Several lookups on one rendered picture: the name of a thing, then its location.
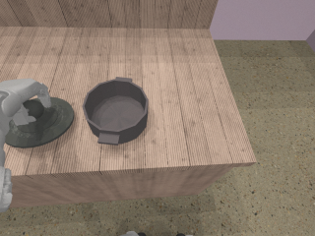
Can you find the robot left hand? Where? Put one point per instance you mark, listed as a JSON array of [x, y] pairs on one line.
[[25, 89]]

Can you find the left robot forearm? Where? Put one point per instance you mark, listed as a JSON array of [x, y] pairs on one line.
[[9, 105]]

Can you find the knob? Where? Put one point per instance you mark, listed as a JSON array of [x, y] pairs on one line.
[[35, 108]]

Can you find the table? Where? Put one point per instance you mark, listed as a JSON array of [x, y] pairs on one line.
[[194, 131]]

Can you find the pot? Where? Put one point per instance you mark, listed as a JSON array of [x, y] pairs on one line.
[[116, 111]]

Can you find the lid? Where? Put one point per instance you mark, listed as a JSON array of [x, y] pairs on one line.
[[52, 124]]

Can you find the robot left upper arm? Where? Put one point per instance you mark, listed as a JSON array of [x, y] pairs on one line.
[[5, 188]]

